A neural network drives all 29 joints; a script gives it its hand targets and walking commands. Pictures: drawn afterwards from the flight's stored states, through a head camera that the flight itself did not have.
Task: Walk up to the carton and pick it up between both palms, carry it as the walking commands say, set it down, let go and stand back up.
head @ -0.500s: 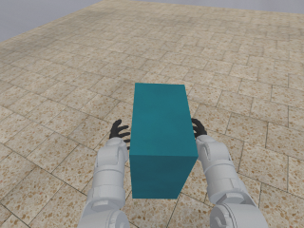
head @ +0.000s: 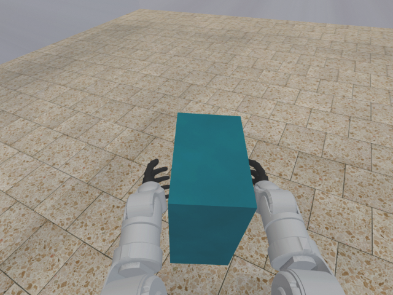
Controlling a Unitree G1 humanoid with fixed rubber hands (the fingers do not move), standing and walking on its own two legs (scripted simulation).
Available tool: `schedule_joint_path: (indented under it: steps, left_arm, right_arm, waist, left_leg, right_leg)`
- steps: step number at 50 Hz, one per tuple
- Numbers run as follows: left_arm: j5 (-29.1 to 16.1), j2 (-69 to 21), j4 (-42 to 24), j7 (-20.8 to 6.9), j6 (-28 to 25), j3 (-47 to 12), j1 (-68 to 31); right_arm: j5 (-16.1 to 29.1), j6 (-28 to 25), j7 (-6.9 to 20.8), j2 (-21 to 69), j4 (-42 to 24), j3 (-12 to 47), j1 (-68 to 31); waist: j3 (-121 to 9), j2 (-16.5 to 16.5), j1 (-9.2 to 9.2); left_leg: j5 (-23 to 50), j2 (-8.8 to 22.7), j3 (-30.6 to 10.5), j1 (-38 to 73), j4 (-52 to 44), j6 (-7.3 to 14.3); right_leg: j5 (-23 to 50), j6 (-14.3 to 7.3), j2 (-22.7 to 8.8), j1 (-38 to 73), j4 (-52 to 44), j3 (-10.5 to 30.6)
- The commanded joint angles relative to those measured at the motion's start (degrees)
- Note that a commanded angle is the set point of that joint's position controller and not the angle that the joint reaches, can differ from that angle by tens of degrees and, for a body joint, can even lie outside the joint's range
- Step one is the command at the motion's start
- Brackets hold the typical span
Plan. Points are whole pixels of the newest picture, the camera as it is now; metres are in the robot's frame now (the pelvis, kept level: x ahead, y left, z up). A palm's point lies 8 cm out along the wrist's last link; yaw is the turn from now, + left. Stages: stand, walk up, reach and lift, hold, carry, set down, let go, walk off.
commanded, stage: reach and lift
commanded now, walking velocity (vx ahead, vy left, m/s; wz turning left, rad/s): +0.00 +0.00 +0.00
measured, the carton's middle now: (204, 192) +0.36 +0.00 +0.00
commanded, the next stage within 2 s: hold in 0.08 s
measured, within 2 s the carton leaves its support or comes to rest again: neither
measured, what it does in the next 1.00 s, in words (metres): steps on the spot: right foot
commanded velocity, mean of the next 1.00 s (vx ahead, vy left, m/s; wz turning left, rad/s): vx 0.26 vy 0.00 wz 0.00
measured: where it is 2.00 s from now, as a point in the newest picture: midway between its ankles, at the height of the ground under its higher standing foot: (198, 248)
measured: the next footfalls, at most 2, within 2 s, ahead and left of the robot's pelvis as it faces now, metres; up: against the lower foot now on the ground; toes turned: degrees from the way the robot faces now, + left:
right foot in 1.00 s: +0.14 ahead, -0.12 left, +0.00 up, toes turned -1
left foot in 1.28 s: +0.31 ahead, +0.13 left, +0.00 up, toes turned +2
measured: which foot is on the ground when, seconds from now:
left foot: down 0.00-1.00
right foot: down 0.00-0.72, up 0.74-0.98, down 1.00-1.00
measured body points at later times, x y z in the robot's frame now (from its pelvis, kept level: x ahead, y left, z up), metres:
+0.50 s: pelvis +0.00 +0.00 +0.00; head -0.05 -0.01 +0.45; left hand +0.33 +0.11 +0.06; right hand +0.32 -0.13 +0.04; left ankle +0.07 +0.12 -0.71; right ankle +0.07 -0.11 -0.71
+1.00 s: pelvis +0.09 +0.00 +0.02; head +0.04 +0.01 +0.47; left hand +0.42 +0.12 +0.14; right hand +0.41 -0.13 +0.13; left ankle +0.07 +0.12 -0.71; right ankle +0.10 -0.12 -0.71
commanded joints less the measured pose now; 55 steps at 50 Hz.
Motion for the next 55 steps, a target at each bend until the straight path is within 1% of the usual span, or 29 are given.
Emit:
schedule_joint_path:
  steps: [1, 6, 14, 17, 18, 23, 25, 26, 28, 30, 32, 33, 35, 36, 37, 38, 40, 41, 42, 44, 45, 47, 48, 49, 50, 51, 52, 53, 55]
  left_arm:
    - [-13.99, -64.20, -0.69, -20.12, -0.78, -37.95, -41.40]
    - [-15.59, -63.92, -5.45, -20.01, -0.97, -39.89, -38.48]
    - [-14.64, -63.98, -3.51, -20.46, -0.63, -38.07, -37.64]
    - [-13.08, -62.60, -1.11, -20.27, -0.13, -36.02, -39.16]
    - [-12.47, -62.66, -0.03, -20.34, -0.41, -35.12, -39.57]
    - [-14.49, -65.30, -0.67, -20.05, -0.59, -37.13, -38.94]
    - [-13.78, -64.47, -1.41, -20.28, -0.92, -36.96, -37.72]
    - [-13.24, -60.89, -4.53, -19.98, -0.06, -36.89, -39.68]
    - [-13.75, -60.51, -7.03, -19.08, 0.65, -36.92, -40.79]
    - [-14.59, -60.19, -9.64, -18.21, 1.44, -37.61, -43.92]
    - [-16.39, -59.50, -14.05, -16.86, 3.05, -39.59, -45.85]
    - [-15.88, -59.03, -13.40, -16.07, 4.24, -38.97, -42.79]
    - [-17.94, -60.64, -17.29, -14.72, 6.64, -42.25, -43.24]
    - [-17.66, -60.66, -16.70, -14.35, 8.05, -42.73, -41.76]
    - [-17.44, -60.72, -17.41, -13.62, 9.29, -42.71, -37.79]
    - [-17.10, -59.98, -19.38, -12.94, 10.35, -42.66, -36.76]
    - [-20.18, -59.81, -24.62, -12.14, 11.99, -45.81, -33.37]
    - [-20.23, -58.85, -24.30, -11.92, 13.45, -45.84, -30.25]
    - [-22.57, -59.65, -29.33, -11.59, 14.44, -48.04, -33.19]
    - [-23.00, -56.81, -31.72, -10.26, 17.48, -48.09, -28.97]
    - [-22.60, -55.62, -32.81, -9.80, 18.59, -46.85, -27.16]
    - [-22.13, -54.08, -34.00, -8.53, 20.96, -46.05, -24.22]
    - [-21.55, -53.18, -33.56, -7.99, 22.00, -45.09, -22.70]
    - [-21.46, -53.06, -33.17, -7.61, 22.83, -43.78, -21.67]
    - [-21.39, -51.22, -32.90, -6.99, 23.55, -41.60, -20.11]
    - [-22.09, -50.54, -33.06, -6.21, 24.17, -40.51, -18.42]
    - [-21.85, -50.36, -34.52, -5.51, 24.39, -39.86, -17.54]
    - [-22.40, -51.00, -36.81, -5.05, 24.89, -40.25, -18.99]
    - [-23.76, -52.30, -41.93, -4.31, 25.29, -40.76, -21.45]
  right_arm:
    - [11.91, -1.15, 13.97, 66.55, -10.04, 32.15, -43.70]
    - [12.62, -0.34, 13.96, 68.27, -13.33, 35.80, -41.00]
    - [13.22, -0.18, 14.31, 68.02, -15.55, 36.39, -45.05]
    - [11.83, 0.54, 14.51, 67.31, -8.64, 32.03, -43.65]
    - [11.49, 0.16, 14.31, 68.05, -8.66, 31.79, -45.05]
    - [11.00, 0.19, 14.44, 67.10, -8.16, 32.44, -41.04]
    - [12.81, -0.32, 14.73, 69.41, -11.46, 34.99, -42.39]
    - [12.91, 0.24, 15.06, 66.34, -11.21, 34.38, -43.30]
    - [14.33, 0.50, 14.36, 65.93, -13.95, 35.29, -47.03]
    - [14.58, 1.43, 13.33, 66.00, -16.23, 36.07, -49.05]
    - [15.73, 2.98, 12.35, 66.26, -17.86, 36.56, -47.70]
    - [16.15, 3.86, 12.08, 64.85, -18.69, 36.63, -45.26]
    - [16.39, 5.54, 10.90, 62.90, -22.41, 35.78, -41.90]
    - [16.39, 6.33, 10.29, 61.87, -23.36, 34.95, -41.46]
    - [17.40, 7.48, 9.66, 61.05, -27.50, 36.38, -39.74]
    - [17.05, 8.94, 8.88, 61.00, -28.14, 36.55, -38.28]
    - [18.18, 11.50, 6.99, 61.71, -33.93, 40.82, -34.20]
    - [18.23, 12.66, 6.44, 61.06, -35.76, 41.32, -33.36]
    - [19.13, 13.54, 5.98, 61.57, -39.33, 41.22, -34.04]
    - [19.01, 17.03, 4.65, 59.50, -37.90, 40.02, -26.06]
    - [18.96, 18.61, 4.02, 59.36, -39.53, 41.03, -26.04]
    - [18.95, 21.23, 2.89, 57.44, -39.67, 39.72, -22.82]
    - [19.31, 22.32, 2.15, 57.14, -39.49, 40.01, -23.31]
    - [19.75, 23.21, 1.91, 57.03, -40.79, 40.43, -25.01]
    - [19.42, 24.23, 1.01, 57.13, -40.02, 40.13, -23.82]
    - [19.86, 25.42, 0.54, 56.13, -41.83, 39.92, -23.02]
    - [20.36, 25.83, 0.48, 55.36, -42.60, 38.98, -21.63]
    - [20.96, 26.19, 0.17, 56.29, -43.36, 38.97, -22.55]
    - [22.76, 26.41, -0.21, 57.45, -46.91, 39.02, -24.88]
  waist:
    - [-25.45, -1.62, -0.30]
    - [-28.85, -4.01, 0.07]
    - [-25.20, -4.57, 1.17]
    - [-18.88, -2.42, 0.48]
    - [-19.54, -5.14, 1.26]
    - [-21.84, -2.67, -0.93]
    - [-24.10, -3.06, 1.29]
    - [-26.66, -8.68, 2.02]
    - [-23.66, -12.41, 2.63]
    - [-23.00, -15.90, 2.07]
    - [-22.49, -11.40, 1.27]
    - [-24.73, -11.31, 0.81]
    - [-25.28, 1.72, -0.69]
    - [-21.53, 13.06, -0.96]
    - [-19.90, 16.61, -0.05]
    - [-18.98, 14.15, 0.20]
    - [-25.22, 5.44, 0.20]
    - [-27.43, 7.36, 0.18]
    - [-28.60, 9.86, 0.13]
    - [-28.71, 12.54, -0.12]
    - [-28.47, 8.66, -0.18]
    - [-27.81, 11.25, 0.06]
    - [-29.96, 8.58, 0.97]
    - [-31.12, 3.13, 2.88]
    - [-29.97, -13.12, 3.92]
    - [-26.33, -23.50, 3.65]
    - [-25.76, -16.04, 3.32]
    - [-24.40, -8.53, 3.03]
    - [-23.66, -6.47, 3.37]
  left_leg:
    - [-2.65, -1.74, -3.34, 3.20, -15.27, 2.55]
    - [4.92, -1.82, -3.25, 7.01, -14.47, 2.63]
    - [-1.66, -1.95, -2.83, 4.43, -15.10, 2.84]
    - [-7.58, -1.78, -3.12, 3.21, -15.41, 2.95]
    - [-6.41, -2.57, -2.73, 5.57, -13.99, 2.88]
    - [-5.69, -0.38, -4.00, 5.22, -16.84, 2.53]
    - [-2.33, -1.48, -2.85, 6.14, -14.98, 2.78]
    - [-2.62, 4.67, -1.98, -0.93, -7.66, 2.01]
    - [-7.20, 0.15, 2.14, -5.97, 0.86, 1.84]
    - [-1.34, 1.35, 3.91, -7.20, 7.51, 1.19]
    - [-0.90, 1.93, 4.79, -2.61, 1.45, 1.48]
    - [-3.66, 1.41, 3.82, 1.99, -1.98, 1.82]
    - [-9.01, 3.68, -4.21, 9.99, -12.37, 4.63]
    - [-23.30, 10.23, -18.40, 11.57, -28.08, 7.48]
    - [-28.87, 18.09, -31.70, 15.60, -37.01, 10.37]
    - [-26.20, 19.63, -36.03, 18.87, -37.11, 12.68]
    - [-8.10, 18.51, -30.47, 25.30, -30.85, 12.13]
    - [-2.44, 16.62, -23.07, 24.52, -28.02, 11.81]
    - [6.25, 15.78, -20.81, 26.04, -26.76, 11.20]
    - [6.44, 14.99, -18.61, 22.60, -26.03, 10.71]
    - [4.21, 15.76, -18.65, 22.08, -26.44, 11.38]
    - [9.80, 14.13, -15.27, 20.87, -23.58, 10.47]
    - [12.81, 13.39, -11.21, 15.40, -18.31, 9.43]
    - [15.60, 9.26, -4.18, 2.24, -9.22, 7.27]
    - [7.01, 2.86, 3.37, -15.77, 5.12, 4.13]
    - [-8.15, -0.82, 9.08, -32.36, 8.50, 0.95]
    - [-10.57, 2.76, 5.73, -32.53, 11.61, 0.58]
    - [-9.41, 4.55, 4.57, -31.55, 10.47, 0.93]
    - [-7.89, 4.38, 7.14, -27.30, 4.08, 0.30]
  right_leg:
    - [1.34, 0.46, 3.61, 19.18, -12.43, 6.43]
    - [7.15, 0.71, 3.79, 18.96, -12.36, 6.30]
    - [-1.06, 0.71, 3.61, 17.83, -13.45, 6.41]
    - [-6.93, 0.02, 3.02, 13.94, -13.37, 6.34]
    - [-10.39, -0.17, 2.13, 11.47, -14.73, 7.80]
    - [-1.97, 0.34, 3.70, 15.60, -12.81, 5.95]
    - [-1.83, 0.55, 2.97, 16.85, -13.64, 7.07]
    - [-4.17, -3.13, -10.13, 9.71, -15.55, 9.49]
    - [-29.57, -7.66, -14.66, 7.50, -27.32, 19.36]
    - [-33.92, -9.26, -18.97, 5.37, -31.80, 22.64]
    - [-31.24, -8.33, -17.15, 1.57, -30.26, 18.75]
    - [-30.92, -6.90, -14.85, -0.49, -25.80, 15.23]
    - [-25.39, -4.30, -9.27, -8.38, -13.27, 9.35]
    - [-19.47, -1.02, -1.90, -14.28, 0.00, 0.29]
    - [-9.96, 0.68, 0.67, -19.67, 9.18, -4.28]
    - [-7.87, 1.59, -1.51, -22.89, 12.03, -1.09]
    - [-7.21, 2.16, -2.24, -20.76, 9.20, -0.40]
    - [-7.00, 1.77, -2.52, -15.80, 3.66, -1.38]
    - [-6.34, 1.38, -1.55, -14.21, 1.03, -2.51]
    - [-6.57, 1.52, -0.89, -9.95, -2.60, -3.79]
    - [-6.04, 1.50, -1.13, -7.86, -6.09, -3.84]
    - [-3.82, 1.12, 0.00, -3.41, -13.41, -6.14]
    - [-0.44, 0.06, -0.20, 5.60, -18.82, -6.12]
    - [2.38, -0.96, -2.16, 22.70, -22.86, -3.27]
    - [-5.09, -2.89, -10.57, 36.93, -28.17, 10.34]
    - [0.88, -6.79, -20.92, 42.95, -29.44, 27.14]
    - [2.14, -11.49, -24.54, 39.87, -27.76, 31.06]
    - [-4.21, -12.03, -25.22, 36.65, -28.38, 28.89]
    - [-4.20, -9.56, -21.94, 31.50, -27.68, 18.35]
